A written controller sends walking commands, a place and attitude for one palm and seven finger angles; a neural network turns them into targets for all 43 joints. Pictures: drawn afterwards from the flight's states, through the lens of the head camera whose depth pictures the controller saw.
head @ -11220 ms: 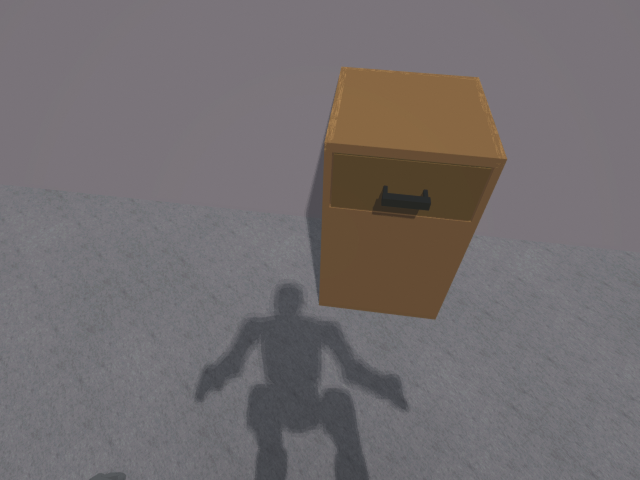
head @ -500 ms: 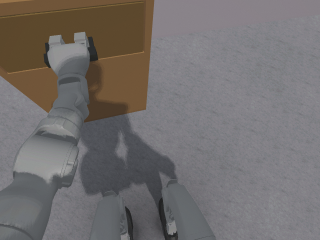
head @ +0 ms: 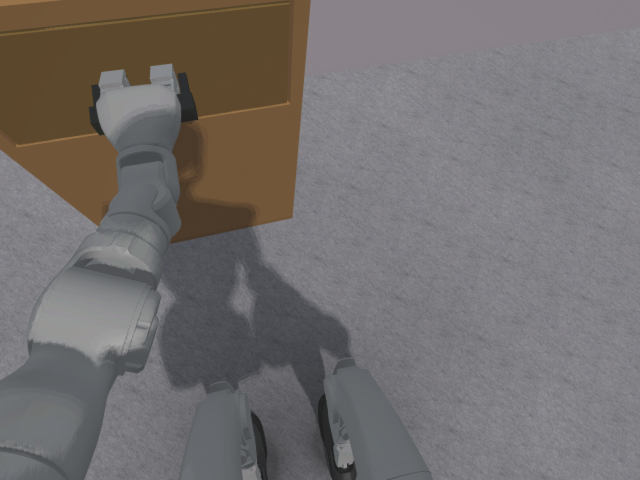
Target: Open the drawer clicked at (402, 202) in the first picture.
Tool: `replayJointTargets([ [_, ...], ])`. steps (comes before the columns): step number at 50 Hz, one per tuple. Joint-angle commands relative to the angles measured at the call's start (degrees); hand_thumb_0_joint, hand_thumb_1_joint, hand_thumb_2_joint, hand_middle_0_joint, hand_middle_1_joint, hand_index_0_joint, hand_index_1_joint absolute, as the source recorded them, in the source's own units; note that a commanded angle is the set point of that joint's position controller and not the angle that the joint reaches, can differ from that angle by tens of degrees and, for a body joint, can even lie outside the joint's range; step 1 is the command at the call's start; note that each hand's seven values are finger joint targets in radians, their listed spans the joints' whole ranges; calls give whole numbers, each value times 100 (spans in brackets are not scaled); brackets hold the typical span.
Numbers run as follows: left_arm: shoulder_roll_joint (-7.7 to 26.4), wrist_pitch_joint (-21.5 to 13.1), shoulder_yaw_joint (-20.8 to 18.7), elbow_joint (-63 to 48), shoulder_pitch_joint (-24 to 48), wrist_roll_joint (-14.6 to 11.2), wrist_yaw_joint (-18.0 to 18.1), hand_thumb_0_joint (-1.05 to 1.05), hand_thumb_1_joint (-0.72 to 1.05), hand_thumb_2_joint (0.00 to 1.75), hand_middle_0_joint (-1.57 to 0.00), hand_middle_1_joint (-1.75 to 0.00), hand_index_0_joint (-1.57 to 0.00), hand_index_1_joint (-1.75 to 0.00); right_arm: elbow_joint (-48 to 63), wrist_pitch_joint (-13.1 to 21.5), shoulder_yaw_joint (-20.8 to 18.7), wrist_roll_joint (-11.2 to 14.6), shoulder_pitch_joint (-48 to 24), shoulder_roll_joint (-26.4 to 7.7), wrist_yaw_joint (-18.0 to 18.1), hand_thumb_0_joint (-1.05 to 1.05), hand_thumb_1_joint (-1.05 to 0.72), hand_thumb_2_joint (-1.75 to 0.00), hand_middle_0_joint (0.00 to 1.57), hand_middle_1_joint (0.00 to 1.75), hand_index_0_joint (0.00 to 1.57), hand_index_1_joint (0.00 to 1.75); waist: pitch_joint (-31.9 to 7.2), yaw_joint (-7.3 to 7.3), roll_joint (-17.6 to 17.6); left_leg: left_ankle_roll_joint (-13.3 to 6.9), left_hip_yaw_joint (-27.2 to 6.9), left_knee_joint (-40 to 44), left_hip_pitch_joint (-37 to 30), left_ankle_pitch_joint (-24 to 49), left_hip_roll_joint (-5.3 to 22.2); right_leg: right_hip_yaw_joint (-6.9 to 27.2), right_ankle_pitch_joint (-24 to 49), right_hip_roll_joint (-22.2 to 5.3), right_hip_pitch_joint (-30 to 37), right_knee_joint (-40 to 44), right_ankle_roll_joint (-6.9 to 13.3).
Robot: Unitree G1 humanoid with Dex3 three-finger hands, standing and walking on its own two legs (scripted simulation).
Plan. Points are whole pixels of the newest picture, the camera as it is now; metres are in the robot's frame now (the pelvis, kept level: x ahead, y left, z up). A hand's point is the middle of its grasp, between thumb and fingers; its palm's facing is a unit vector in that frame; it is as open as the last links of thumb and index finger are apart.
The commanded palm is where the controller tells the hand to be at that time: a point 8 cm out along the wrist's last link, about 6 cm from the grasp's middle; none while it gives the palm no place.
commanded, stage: close the thumb around the handle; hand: left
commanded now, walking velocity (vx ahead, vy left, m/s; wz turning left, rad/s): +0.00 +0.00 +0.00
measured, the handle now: (143, 100) +0.60 +0.14 -0.02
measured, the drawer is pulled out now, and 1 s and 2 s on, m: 0.00 0.06 0.13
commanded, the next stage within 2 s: pull the drawer open in 0.22 s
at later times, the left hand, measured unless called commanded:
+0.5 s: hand (157, 147) +0.54 +0.13 -0.04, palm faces -0.04 -0.02 -1.00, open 5.7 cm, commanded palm +0.51 +0.12 +0.00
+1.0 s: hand (163, 183) +0.49 +0.13 -0.04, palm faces -0.04 -0.04 -1.00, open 5.7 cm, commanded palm +0.46 +0.13 +0.00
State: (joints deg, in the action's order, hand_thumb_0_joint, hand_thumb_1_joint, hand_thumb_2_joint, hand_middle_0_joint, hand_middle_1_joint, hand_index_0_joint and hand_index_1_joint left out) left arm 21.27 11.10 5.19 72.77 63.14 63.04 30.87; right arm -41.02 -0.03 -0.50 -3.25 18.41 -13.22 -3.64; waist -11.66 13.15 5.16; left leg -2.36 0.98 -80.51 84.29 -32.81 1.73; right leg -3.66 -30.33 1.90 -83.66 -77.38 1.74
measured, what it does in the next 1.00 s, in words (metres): stands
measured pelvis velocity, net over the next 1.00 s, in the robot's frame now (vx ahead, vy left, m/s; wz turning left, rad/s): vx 0.01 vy -0.01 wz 0.02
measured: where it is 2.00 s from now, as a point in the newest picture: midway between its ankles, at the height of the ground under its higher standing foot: (298, 466)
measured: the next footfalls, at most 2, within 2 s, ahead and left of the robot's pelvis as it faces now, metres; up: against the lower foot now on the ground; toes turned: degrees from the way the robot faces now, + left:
none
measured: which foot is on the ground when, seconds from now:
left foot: down 0.00-1.00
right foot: down 0.00-1.00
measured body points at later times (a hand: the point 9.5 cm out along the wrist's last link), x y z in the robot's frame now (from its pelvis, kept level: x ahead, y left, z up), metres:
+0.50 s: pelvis +0.01 -0.01 +0.01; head +0.20 -0.01 +0.42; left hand +0.54 +0.13 +0.01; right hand +0.01 -0.27 -0.12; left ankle +0.02 +0.10 -0.58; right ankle +0.04 -0.11 -0.58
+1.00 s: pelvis +0.01 -0.01 +0.02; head +0.18 -0.01 +0.44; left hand +0.49 +0.13 +0.01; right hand +0.06 -0.27 -0.12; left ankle +0.02 +0.10 -0.58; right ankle +0.04 -0.11 -0.58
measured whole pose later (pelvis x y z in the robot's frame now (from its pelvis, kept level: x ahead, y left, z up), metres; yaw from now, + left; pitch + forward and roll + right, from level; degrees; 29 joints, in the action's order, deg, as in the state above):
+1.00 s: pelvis +0.01 -0.01 +0.02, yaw +1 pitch +32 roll -1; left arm 13.4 8.9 5.7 65.7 47.9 63.3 36.1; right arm -41.3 -1.4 -2.5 -3.7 14.7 -12.9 -3.6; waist -12.8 8.4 3.8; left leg -1.5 1.8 -75.0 75.0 -32.5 1.4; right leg -2.6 -30.7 1.9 -75.4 -73.6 2.4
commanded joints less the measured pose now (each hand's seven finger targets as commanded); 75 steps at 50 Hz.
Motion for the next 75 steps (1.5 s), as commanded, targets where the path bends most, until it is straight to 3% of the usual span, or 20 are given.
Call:
replayJointTargets([
  [1,527,-28,31,-810,2284,69,155,0,90,90,-40,-135,-40,-135,49,36,-384,16,1254,-1013,64,0,-90,-90,20,30,20,30,-3273,314,534,-28,-429,769,-2559,2254,-38,74,1817,119,1775,860,13],
  [2,457,-27,71,-819,2268,42,147,0,90,90,-40,-135,-40,-135,46,37,-390,11,1255,-1015,51,0,-90,-90,20,30,20,30,-3302,339,480,-37,-418,752,-2544,2207,-46,81,1796,125,1794,877,8],
  [3,597,-8,-32,-662,2177,54,145,0,90,90,-40,-135,-40,-135,24,22,-383,19,1277,-1023,60,0,-90,-90,20,30,20,30,-3179,341,268,-48,-411,747,-2425,2167,-45,78,1799,131,1849,889,4],
  [4,609,-4,-47,-612,2208,47,134,0,90,90,-40,-135,-40,-135,33,20,-367,14,1248,-1025,69,0,-90,-90,20,30,20,30,-3098,351,256,-48,-394,757,-2352,2121,-51,88,1786,133,1854,889,2],
  [6,522,-37,43,-780,2216,60,122,0,90,90,-40,-135,-40,-135,57,23,-385,11,1252,-1011,60,0,-90,-90,20,30,20,30,-3317,294,495,-37,-395,762,-2470,2178,-66,94,1827,122,1881,875,18],
  [7,530,-40,21,-817,2217,59,118,0,90,90,-40,-135,-40,-135,29,18,-393,5,1263,-1004,64,0,-90,-90,20,30,20,30,-3284,325,426,-46,-365,732,-2488,2237,-57,105,1928,123,1899,885,6],
  [12,780,-84,-191,-963,1916,-5,88,0,90,90,-40,-135,-40,-135,87,4,-373,14,1249,-983,70,0,-90,-90,20,30,20,30,-3459,175,331,-58,-262,736,-2318,2318,-89,173,2328,119,2457,895,-4],
  [15,623,-117,-95,-990,1857,-10,92,0,90,90,-40,-135,-40,-135,85,15,-383,14,1227,-956,75,0,-90,-90,20,30,20,30,-3392,206,323,-69,-227,730,-2272,2301,-103,202,2412,112,2496,932,-13],
  [18,695,-149,-200,-1039,1522,-9,99,0,90,90,-40,-135,-40,-135,112,16,-391,18,1210,-952,80,0,-90,-90,20,30,20,30,-3442,67,185,-67,-189,753,-2227,2312,-120,221,2508,112,2698,936,-13],
  [21,488,-197,-154,-1186,1180,-45,112,0,90,90,-40,-135,-40,-135,139,11,-425,16,1160,-922,54,0,-90,-90,20,30,20,30,-3537,-44,300,-42,-174,804,-2444,2471,-121,225,2695,104,2752,946,-3],
  [23,465,-207,-176,-1217,1024,-70,144,0,90,90,-40,-135,-40,-135,129,1,-430,14,1143,-913,57,0,-90,-90,20,30,20,30,-3429,-38,62,-62,-132,824,-2340,2453,-129,250,2849,96,2946,995,-27],
  [29,414,-229,-222,-1252,805,-14,318,0,90,90,-40,-135,-40,-135,93,-15,-456,-4,1032,-883,58,0,-90,-90,20,30,20,30,-3292,-114,-49,-37,-96,901,-2379,2426,-161,279,2939,80,3034,1065,-21],
  [33,277,-210,-150,-1236,654,-15,419,0,90,90,-40,-135,-40,-135,95,-17,-462,-5,950,-869,67,0,-90,-90,20,30,20,30,-3147,-137,-156,-48,-50,959,-2281,2260,-192,298,2832,75,3109,1140,-34],
  [42,-28,-243,-65,-1427,274,25,582,0,90,90,-40,-135,-40,-135,156,-44,-509,-19,741,-805,57,0,-90,-90,20,30,20,30,-3263,-289,-106,-14,-67,1084,-2644,2334,-222,274,2802,61,3115,1177,-16],
  [44,-4,-235,-146,-1336,97,7,607,0,90,90,-40,-135,-40,-135,146,-58,-507,-17,684,-792,66,0,-90,-90,20,30,20,30,-3137,-305,-290,-18,-45,1083,-2595,2315,-230,290,2841,62,3157,1204,-21],
  [55,7,-219,-200,-1404,-261,69,821,0,90,90,-40,-135,-40,-135,185,-61,-489,-7,462,-749,103,0,-90,-90,20,30,20,30,-2973,-462,-397,-17,9,1197,-2408,1968,-287,340,2533,35,3306,1293,-23],
  [56,-71,-213,-151,-1435,-309,70,835,0,90,90,-40,-135,-40,-135,199,-61,-491,-15,431,-738,101,0,-90,-90,20,30,20,30,-2993,-477,-285,-9,9,1221,-2469,1986,-291,341,2541,35,3288,1301,-16],
  [61,-352,-227,-14,-1562,-492,101,898,0,90,90,-40,-135,-40,-135,187,-100,-535,-16,382,-708,84,0,-90,-90,20,30,20,30,-3018,-486,-369,7,-53,1285,-2757,2114,-266,280,2538,39,3169,1313,-4],
  [71,-613,-220,96,-1650,-734,126,1083,0,90,90,-40,-135,-40,-135,167,-153,-552,-34,195,-665,70,0,-90,-90,20,30,20,30,-2880,-567,-419,20,-54,1381,-2867,1949,-287,264,2286,38,3092,1399,21],
  [75,-519,-197,23,-1564,-861,126,1134,0,90,90,-40,-135,-40,-135,176,-162,-532,-19,104,-661,88,0,-90,-90,20,30,20,30,-2708,-622,-570,15,-41,1421,-2676,1725,-314,296,2086,30,3161,1447,24],
])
